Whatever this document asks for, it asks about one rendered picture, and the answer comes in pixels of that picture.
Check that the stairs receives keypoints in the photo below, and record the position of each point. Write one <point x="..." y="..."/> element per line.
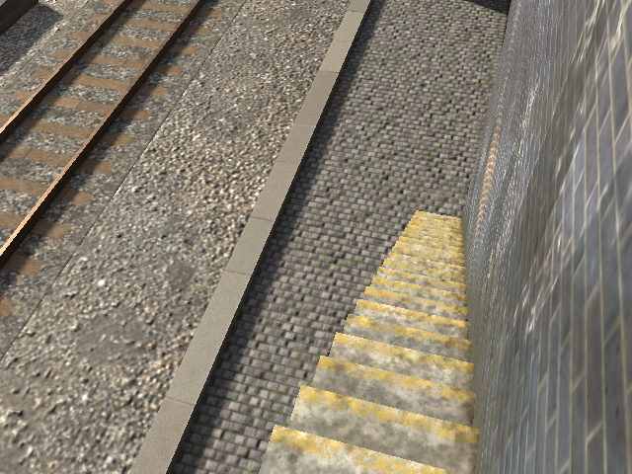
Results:
<point x="394" y="395"/>

